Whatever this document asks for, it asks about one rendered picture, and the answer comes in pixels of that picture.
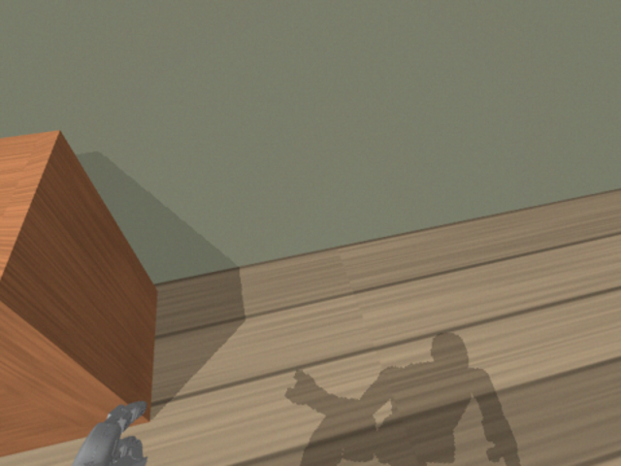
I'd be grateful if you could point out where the left robot hand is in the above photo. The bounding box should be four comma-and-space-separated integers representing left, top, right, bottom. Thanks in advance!
72, 401, 147, 466

